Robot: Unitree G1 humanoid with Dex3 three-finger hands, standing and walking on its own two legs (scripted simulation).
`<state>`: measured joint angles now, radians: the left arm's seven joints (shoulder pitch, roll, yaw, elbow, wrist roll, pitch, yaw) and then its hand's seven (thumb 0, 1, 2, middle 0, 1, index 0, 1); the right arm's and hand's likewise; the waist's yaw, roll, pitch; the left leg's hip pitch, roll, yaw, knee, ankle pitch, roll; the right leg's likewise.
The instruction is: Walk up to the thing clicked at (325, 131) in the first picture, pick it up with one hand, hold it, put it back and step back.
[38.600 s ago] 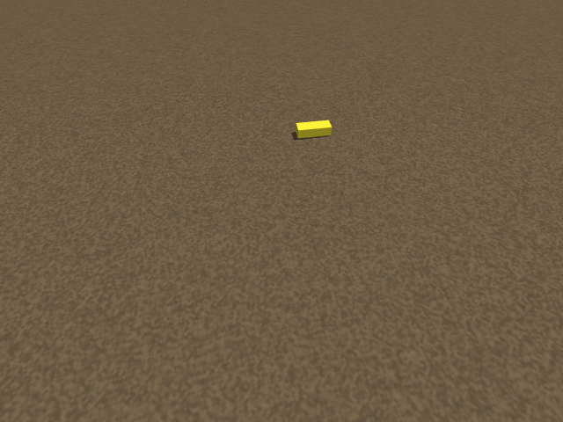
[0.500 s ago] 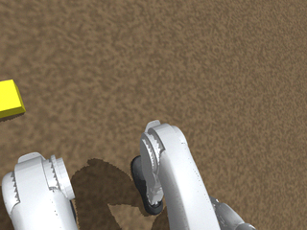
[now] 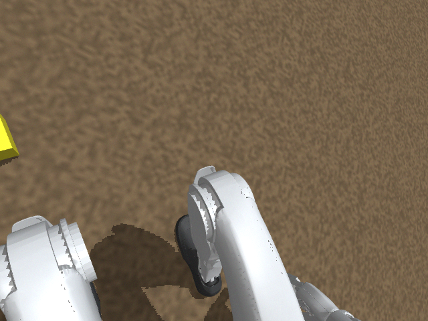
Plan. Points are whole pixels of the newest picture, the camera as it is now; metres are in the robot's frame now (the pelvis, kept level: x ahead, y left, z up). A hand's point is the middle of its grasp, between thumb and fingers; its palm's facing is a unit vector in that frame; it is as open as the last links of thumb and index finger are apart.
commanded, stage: open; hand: left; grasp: from above
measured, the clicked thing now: out of the picture +0.44 +0.33 -0.27
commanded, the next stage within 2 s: withdraw in 0.74 s
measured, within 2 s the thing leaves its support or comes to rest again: rests again in 1.10 s
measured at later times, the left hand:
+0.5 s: hand out of the picture +0.43 +0.33 -0.24, palm faces -0.46 -0.15 -0.88, open 13.2 cm
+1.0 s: hand out of the picture +0.43 +0.33 -0.24, palm faces -0.44 -0.15 -0.89, open 14.0 cm
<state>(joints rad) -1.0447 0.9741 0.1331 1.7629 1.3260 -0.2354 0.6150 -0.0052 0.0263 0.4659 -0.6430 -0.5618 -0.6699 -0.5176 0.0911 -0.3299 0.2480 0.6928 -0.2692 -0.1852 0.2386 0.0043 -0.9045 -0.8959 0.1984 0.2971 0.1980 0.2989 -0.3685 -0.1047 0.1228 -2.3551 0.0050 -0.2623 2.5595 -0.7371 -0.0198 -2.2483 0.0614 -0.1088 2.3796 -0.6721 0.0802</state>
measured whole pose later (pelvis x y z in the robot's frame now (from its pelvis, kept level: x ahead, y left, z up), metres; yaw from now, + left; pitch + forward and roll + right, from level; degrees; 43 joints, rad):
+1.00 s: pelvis +0.00 +0.00 +0.00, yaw +0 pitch +29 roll -14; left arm -1.03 1.00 0.15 1.71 1.32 -0.25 0.60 0.00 -0.49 0.99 -0.08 -1.02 -0.09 -1.01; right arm 0.09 -0.34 0.25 0.69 -0.27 -0.20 0.25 0.00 -0.90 -0.90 0.20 0.30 0.20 0.30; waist -0.36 -0.12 0.14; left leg -2.35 0.00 -0.28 2.56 -0.73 -0.03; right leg -2.25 0.06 -0.12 2.38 -0.66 0.08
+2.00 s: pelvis -0.01 -0.01 +0.03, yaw +6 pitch +35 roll -9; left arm -0.98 0.77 0.10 1.36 1.28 -0.19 0.40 0.00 -0.45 0.98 -0.13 -0.97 -0.13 -0.96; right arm 0.19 -0.26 0.09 0.71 -0.14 -0.03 0.14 0.01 -0.90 -0.89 0.20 0.30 0.20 0.30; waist -0.26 0.01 -0.07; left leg -2.35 -0.01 -0.15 2.39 -0.66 -0.02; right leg -2.26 0.01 -0.03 2.30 -0.65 0.05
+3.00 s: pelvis +0.05 +0.00 +0.37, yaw +13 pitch +17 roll -4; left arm 0.28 0.25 0.05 0.06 -0.02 0.42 0.08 0.01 0.90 0.90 -0.21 -0.30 -0.20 -0.30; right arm 0.23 -0.20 0.05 0.55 0.04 -0.12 -0.12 0.01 -0.90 -0.90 0.20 0.30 0.20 0.30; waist -0.07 0.04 -0.19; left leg -1.02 0.04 -0.08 1.26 -0.55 -0.02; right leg -0.96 -0.01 -0.05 1.19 -0.53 0.03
